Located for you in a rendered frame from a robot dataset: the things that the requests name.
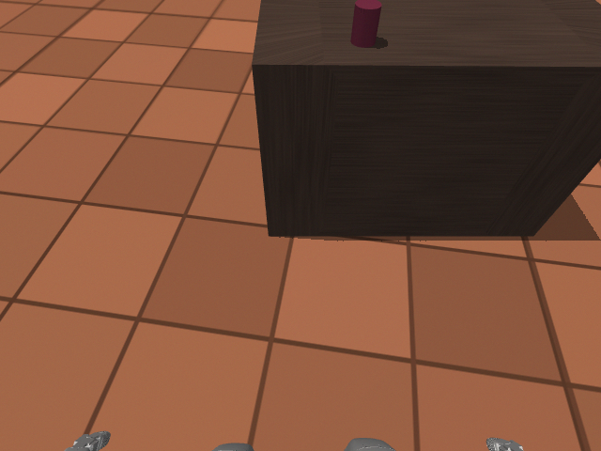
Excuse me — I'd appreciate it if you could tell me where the left robot hand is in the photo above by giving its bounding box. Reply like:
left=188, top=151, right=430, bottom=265
left=65, top=431, right=111, bottom=451

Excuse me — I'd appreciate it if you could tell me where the can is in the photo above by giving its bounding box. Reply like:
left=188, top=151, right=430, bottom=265
left=351, top=0, right=382, bottom=48

